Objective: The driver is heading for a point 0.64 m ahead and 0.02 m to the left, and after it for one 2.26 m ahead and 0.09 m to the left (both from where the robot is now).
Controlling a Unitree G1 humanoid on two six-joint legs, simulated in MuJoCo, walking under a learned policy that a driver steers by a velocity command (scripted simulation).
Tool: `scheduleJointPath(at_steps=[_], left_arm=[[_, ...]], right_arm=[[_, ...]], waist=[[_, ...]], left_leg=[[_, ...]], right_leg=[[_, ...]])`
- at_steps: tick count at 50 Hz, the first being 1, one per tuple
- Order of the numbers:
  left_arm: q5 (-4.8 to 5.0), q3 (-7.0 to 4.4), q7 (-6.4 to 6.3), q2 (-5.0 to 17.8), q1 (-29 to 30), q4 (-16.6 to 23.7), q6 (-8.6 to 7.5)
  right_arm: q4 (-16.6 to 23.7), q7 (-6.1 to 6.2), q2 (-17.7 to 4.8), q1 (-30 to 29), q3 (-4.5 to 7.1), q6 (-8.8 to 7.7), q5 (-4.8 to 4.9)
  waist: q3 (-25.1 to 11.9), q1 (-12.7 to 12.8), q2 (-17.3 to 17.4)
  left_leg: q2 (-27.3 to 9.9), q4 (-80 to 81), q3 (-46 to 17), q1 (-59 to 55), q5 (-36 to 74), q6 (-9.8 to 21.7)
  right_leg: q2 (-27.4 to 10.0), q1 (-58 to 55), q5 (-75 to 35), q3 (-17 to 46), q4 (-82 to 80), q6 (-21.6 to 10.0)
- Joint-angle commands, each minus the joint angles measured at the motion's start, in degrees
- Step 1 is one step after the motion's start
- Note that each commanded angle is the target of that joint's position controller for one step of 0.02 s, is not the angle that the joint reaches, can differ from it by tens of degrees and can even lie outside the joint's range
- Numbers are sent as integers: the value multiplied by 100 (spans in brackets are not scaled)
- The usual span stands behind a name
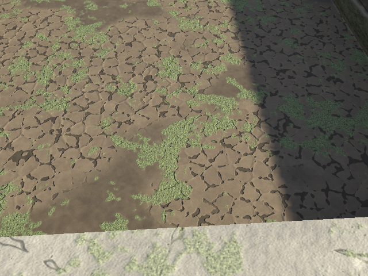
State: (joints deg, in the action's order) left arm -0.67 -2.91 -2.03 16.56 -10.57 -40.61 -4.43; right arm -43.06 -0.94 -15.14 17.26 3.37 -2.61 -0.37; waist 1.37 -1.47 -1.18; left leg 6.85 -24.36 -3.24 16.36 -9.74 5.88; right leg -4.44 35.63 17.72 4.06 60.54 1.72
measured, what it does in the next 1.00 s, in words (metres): walks ahead: right foot, then left foot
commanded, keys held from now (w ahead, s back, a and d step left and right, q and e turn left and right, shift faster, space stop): w+q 0.18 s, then w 0.62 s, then w+e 0.20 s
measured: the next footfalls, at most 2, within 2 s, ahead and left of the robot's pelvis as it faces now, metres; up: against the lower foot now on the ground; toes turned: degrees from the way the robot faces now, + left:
right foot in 0.22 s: +0.29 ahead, -0.13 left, +0.00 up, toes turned +13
left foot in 0.62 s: +0.33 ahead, +0.12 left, +0.00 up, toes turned +12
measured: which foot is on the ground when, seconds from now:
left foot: down 0.00-0.24, up 0.26-0.60, down 0.62-1.00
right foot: up 0.00-0.20, down 0.22-0.60, up 0.62-1.00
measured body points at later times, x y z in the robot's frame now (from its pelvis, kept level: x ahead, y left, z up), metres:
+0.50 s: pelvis +0.21 -0.02 -0.01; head +0.22 -0.02 +0.44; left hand +0.17 +0.25 -0.13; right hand +0.41 -0.24 -0.11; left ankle +0.23 +0.12 -0.69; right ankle +0.25 -0.14 -0.74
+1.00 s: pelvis +0.34 +0.03 -0.01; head +0.33 +0.03 +0.44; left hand +0.47 +0.30 -0.10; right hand +0.42 -0.22 -0.14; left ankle +0.29 +0.11 -0.74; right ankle +0.42 -0.07 -0.71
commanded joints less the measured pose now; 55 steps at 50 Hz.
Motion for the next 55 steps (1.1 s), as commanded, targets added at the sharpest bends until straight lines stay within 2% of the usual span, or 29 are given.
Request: scheduleJointPath(at_steps=[1,6,9,11,12,13,14,15,16,17,19,20,23,27,28,30,31,32,33,34,35,37,42,44,48,51,53,54,55], left_arm=[[-52,-73,-56,251,-41,374,9],[25,-47,74,196,723,570,-74],[12,-121,193,384,654,612,-77],[-16,-170,254,469,89,414,-154],[-89,-214,249,658,-470,311,-172],[-72,-336,253,1016,-1240,26,-72],[141,-306,272,846,-1219,30,-9],[182,-214,240,496,-973,168,-7],[110,-199,225,456,-884,166,39],[59,-167,209,376,-776,155,68],[-36,-113,168,190,-677,115,115],[-232,-166,71,449,-1002,-62,116],[-119,-182,67,538,-1014,-179,81],[-50,-180,167,638,-887,-1,213],[17,-183,153,674,-756,61,247],[-4,-131,91,492,-786,129,340],[91,-20,101,30,-720,324,353],[91,-28,61,47,-780,561,381],[39,-125,3,410,-640,510,428],[31,-147,10,440,-491,487,439],[3,-120,34,324,-510,419,448],[-7,-128,85,322,-685,293,568],[4,17,75,2,-283,295,749],[-10,27,108,57,-45,348,800],[18,101,241,-10,636,691,823],[30,128,316,12,529,774,803],[-80,76,305,21,-631,460,733],[-158,-6,231,466,-1173,539,709],[84,-128,235,954,-1091,501,744]], right_arm=[[518,192,-859,-155,241,-4,60],[485,288,-840,302,265,108,134],[546,316,-709,488,237,303,188],[674,331,-589,306,179,310,169],[730,332,-228,379,64,304,127],[688,326,44,1282,-32,302,286],[686,334,-375,1256,25,258,342],[739,328,-660,506,116,248,325],[754,339,-686,209,135,263,271],[808,325,-646,56,134,261,181],[733,269,-438,248,112,270,171],[928,129,-421,10,57,334,-360],[964,19,-115,-96,-61,412,-217],[1026,85,-251,-385,-53,438,-101],[984,115,-237,-279,-73,433,-75],[641,155,-334,632,-23,355,-144],[670,178,-777,1143,44,295,-246],[634,190,-1314,1319,162,348,-60],[592,228,-1226,1221,204,383,32],[642,236,-920,859,104,359,-22],[660,224,-696,588,30,326,-98],[669,228,-417,255,-58,258,-59],[482,209,-497,405,-53,129,35],[383,188,-632,585,-10,89,74],[461,194,-696,422,10,160,-21],[495,251,-796,375,71,227,-64],[565,322,-803,11,67,241,-29],[799,380,-613,-144,-7,276,-25],[1160,419,-584,-503,-14,359,-145]], waist=[[-394,215,438],[-361,-99,623],[-314,-4,770],[-463,309,807],[-967,464,272],[-1666,331,-1465],[-1292,426,-1624],[-481,587,-893],[-223,544,-511],[-12,459,-385],[59,180,-572],[-341,207,-208],[-420,22,-605],[-302,122,-863],[-250,-15,-657],[-274,-381,-73],[-444,-586,1263],[-436,-408,1964],[-334,-476,1514],[-96,-257,1057],[-106,-64,862],[-190,194,916],[-230,227,662],[-259,112,738],[-80,-57,612],[-146,-125,714],[-393,484,246],[-785,793,-1009],[-613,647,-1629]], left_leg=[[-1243,671,-1173,102,2262,1019],[-1160,197,-1503,102,1508,765],[-1261,-287,-2242,-203,711,733],[-1099,-668,-2203,-204,256,541],[-685,-1908,-1728,187,-313,264],[126,-3601,-914,1613,-2196,-207],[-110,-4688,-712,2642,-2859,-393],[-248,-5188,-796,3139,-2355,-435],[-370,-5397,-638,3132,-1984,-473],[-481,-5188,-607,3100,-1667,-467],[-683,-4631,-541,2566,-1294,-476],[-471,-4381,-269,2119,-1238,-440],[-652,-3319,171,1652,-778,-440],[-573,-1939,618,335,-537,-400],[-514,-1590,686,-212,-155,-361],[-428,-928,460,-1369,-501,-280],[-1763,-141,-1424,-1576,-834,-77],[-2646,579,-3084,-1726,-466,294],[-2821,654,-3520,-1513,-725,591],[-2586,513,-3046,-1223,-470,636],[-2311,402,-2511,-952,-70,568],[-1957,370,-1732,-434,859,494],[-1745,383,-914,-161,1721,441],[-1759,351,-739,-264,1607,367],[-1888,258,-476,-307,1156,327],[-1914,-22,-436,-244,651,248],[-1519,-1473,188,546,1282,-173],[-857,-3592,877,1311,398,-542],[-37,-4070,553,2700,-2337,-793]], right_leg=[[130,-228,-953,-173,-929,160],[536,-847,-1978,-118,-2347,136],[612,-1143,-1388,10,-2800,-190],[449,-2034,-1649,-50,-3327,-456],[-326,-3133,-1998,697,-3390,-765],[-1513,-4673,-979,2798,-3599,-1845],[-1884,-4570,897,4120,-4173,-2027],[-1607,-4049,1333,3757,-4272,-1809],[-1369,-3583,1337,3078,-4303,-1632],[-1150,-3138,1187,2610,-4340,-1547],[-712,-2404,939,1917,-4476,-1417],[-727,-2211,-268,1508,-4314,-1352],[-591,-1868,-1500,755,-4032,-1347],[-587,-1174,-747,706,-4078,-1165],[-589,-895,-463,721,-3949,-1064],[-205,-412,120,525,-2977,-770],[431,-90,583,-137,-869,-406],[961,962,1489,-87,109,-354],[843,1269,1355,296,576,-360],[675,1271,1011,347,850,-328],[566,1039,797,296,865,-282],[450,365,549,69,671,-121],[515,-267,-388,49,-256,-107],[565,-395,-466,21,-456,-224],[537,-617,-92,-217,-1095,-338],[617,-1244,425,-557,-1711,-509],[748,-3015,-276,-222,-2975,-784],[-445,-3950,-1921,1491,-3210,-1217],[-1166,-3704,-4250,2881,-3459,-2004]])
Keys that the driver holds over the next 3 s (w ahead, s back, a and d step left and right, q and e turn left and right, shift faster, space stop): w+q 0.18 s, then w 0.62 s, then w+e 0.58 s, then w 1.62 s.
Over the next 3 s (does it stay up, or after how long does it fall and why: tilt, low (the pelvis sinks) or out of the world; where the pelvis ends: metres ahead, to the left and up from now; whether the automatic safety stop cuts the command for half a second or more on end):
stays up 0.43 0.02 -0.01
